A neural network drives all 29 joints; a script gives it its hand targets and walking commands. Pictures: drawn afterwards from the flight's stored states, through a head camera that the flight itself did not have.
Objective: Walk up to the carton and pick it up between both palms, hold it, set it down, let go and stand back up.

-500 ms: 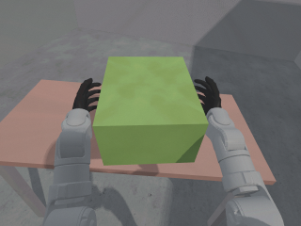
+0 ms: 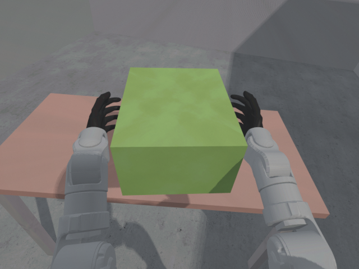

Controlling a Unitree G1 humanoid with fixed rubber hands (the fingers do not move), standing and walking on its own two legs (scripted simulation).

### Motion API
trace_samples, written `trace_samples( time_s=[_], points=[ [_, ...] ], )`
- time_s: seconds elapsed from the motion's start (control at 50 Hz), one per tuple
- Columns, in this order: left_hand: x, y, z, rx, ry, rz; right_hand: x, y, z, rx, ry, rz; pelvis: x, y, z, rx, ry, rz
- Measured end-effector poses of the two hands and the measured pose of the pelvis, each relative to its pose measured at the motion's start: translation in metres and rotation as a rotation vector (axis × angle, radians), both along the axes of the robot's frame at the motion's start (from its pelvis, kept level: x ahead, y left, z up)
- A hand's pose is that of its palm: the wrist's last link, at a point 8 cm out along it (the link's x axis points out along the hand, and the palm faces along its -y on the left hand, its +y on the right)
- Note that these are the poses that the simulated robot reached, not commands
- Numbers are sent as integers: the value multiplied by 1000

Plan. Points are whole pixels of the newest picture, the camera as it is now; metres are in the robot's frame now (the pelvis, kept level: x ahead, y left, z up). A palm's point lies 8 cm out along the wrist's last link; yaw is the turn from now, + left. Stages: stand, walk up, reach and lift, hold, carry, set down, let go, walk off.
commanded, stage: hold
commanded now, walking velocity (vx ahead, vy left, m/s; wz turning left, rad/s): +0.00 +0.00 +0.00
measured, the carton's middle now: (175, 124) +0.42 -0.01 +0.14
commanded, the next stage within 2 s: set down in 1.66 s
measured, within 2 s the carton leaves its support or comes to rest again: neither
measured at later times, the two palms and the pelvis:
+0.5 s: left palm (98, 129) +0.36 +0.15 +0.18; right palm (252, 129) +0.35 -0.18 +0.18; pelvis +0.00 +0.00 +0.00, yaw +0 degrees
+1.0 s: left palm (98, 129) +0.36 +0.15 +0.18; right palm (252, 128) +0.35 -0.18 +0.18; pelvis +0.00 +0.00 +0.00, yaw +0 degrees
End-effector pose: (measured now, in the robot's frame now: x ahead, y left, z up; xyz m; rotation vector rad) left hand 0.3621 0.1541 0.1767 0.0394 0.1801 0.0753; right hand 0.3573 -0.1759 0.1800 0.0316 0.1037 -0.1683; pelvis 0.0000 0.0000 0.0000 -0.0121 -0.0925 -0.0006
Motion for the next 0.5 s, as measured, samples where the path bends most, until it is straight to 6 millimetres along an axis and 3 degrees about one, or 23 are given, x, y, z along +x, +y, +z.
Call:
trace_samples(
  time_s=[0.5],
  points=[
    [-1,-2,-1,9,-4,-5,-3,-2,-3,6,-3,-6,3,3,0,-2,-8,-6]
  ],
)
